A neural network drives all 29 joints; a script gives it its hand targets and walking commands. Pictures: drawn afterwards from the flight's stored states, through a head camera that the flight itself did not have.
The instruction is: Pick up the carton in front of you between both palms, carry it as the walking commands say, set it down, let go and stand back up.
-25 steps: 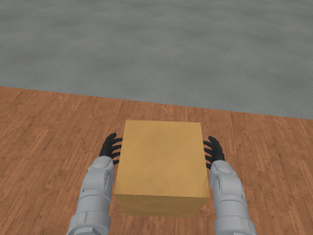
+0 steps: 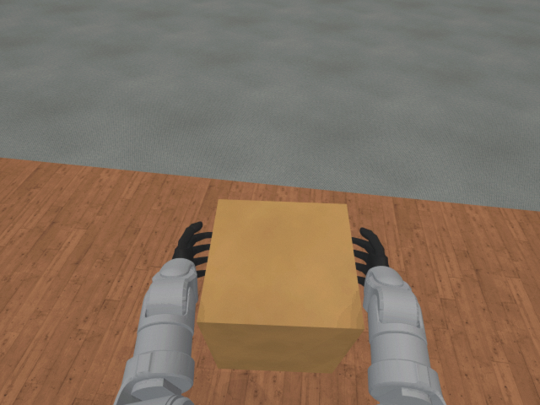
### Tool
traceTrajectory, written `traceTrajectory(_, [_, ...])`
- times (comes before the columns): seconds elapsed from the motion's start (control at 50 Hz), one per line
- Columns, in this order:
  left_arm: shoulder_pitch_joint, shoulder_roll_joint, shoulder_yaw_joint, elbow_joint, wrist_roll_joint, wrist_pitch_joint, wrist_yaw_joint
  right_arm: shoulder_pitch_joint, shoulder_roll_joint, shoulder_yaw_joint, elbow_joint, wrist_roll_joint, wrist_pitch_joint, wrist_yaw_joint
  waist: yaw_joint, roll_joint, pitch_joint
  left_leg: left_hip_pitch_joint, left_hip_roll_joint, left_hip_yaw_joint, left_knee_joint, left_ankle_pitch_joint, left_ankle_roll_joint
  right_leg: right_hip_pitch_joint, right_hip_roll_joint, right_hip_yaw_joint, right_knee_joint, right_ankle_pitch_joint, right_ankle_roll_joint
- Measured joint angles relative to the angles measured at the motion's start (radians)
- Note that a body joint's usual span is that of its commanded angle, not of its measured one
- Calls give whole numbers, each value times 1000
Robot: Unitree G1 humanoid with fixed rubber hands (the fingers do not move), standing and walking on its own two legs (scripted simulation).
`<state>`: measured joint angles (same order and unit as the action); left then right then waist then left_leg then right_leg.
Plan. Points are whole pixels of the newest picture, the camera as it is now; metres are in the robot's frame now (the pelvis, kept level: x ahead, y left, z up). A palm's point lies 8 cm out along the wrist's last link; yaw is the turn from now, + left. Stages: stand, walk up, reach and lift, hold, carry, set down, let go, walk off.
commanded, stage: reach and lift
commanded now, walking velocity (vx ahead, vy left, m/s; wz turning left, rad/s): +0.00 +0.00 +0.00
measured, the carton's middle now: (278, 291) +0.31 +0.00 -0.04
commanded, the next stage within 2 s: hold in 0.60 s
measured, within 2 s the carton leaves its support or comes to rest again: neither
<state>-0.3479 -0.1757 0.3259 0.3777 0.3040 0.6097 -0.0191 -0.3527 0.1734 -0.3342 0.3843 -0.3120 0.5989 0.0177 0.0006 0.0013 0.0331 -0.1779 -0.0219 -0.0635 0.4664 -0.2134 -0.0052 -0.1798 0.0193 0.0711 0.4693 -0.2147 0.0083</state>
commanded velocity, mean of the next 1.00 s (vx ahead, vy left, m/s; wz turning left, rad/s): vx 0.00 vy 0.00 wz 0.00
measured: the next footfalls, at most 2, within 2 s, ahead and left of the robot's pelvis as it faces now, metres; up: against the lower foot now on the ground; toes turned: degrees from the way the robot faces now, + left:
right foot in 1.52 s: +0.18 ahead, -0.10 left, +0.00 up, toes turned -10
left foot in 1.84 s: +0.45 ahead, +0.13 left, +0.00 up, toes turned +12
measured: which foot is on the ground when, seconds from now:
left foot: down 0.00-1.00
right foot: down 0.00-1.00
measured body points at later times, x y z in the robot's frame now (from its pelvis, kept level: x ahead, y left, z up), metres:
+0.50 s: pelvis +0.02 +0.00 +0.01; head -0.01 +0.00 +0.46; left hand +0.32 +0.15 +0.03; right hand +0.32 -0.15 +0.03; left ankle +0.03 +0.12 -0.74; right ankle +0.03 -0.13 -0.74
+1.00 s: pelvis +0.00 +0.00 +0.01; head -0.04 +0.00 +0.45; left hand +0.31 +0.15 +0.05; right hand +0.31 -0.15 +0.05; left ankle +0.03 +0.12 -0.74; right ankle +0.03 -0.13 -0.74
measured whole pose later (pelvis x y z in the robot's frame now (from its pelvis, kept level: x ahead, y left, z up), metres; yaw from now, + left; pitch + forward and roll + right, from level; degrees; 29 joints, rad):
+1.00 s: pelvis +0.00 +0.00 +0.01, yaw +0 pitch -8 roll +0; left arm -0.28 -0.16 0.23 0.23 0.27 0.77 -0.01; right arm -0.28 0.16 -0.24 0.23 -0.28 0.76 0.01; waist 0.00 0.00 0.05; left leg -0.05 -0.02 -0.07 0.38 -0.19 -0.01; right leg -0.05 0.02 0.07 0.38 -0.19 0.01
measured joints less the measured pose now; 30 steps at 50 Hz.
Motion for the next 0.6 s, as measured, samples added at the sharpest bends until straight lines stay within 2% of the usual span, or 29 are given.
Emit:
traceTrajectory(0.38, [82, 23, -93, -88, -24, 58, 6, 85, -20, 92, -91, 26, 58, -9, 3, -2, -13, 80, 5, -4, -82, 12, -2, 82, 0, -2, -85, 13, -3])
traceTrajectory(0.6, [95, 26, -108, -120, -32, 90, 8, 96, -23, 108, -120, 35, 89, -11, 4, -2, -9, 103, 6, -3, -91, 14, -1, 105, 0, 0, -94, 15, -3])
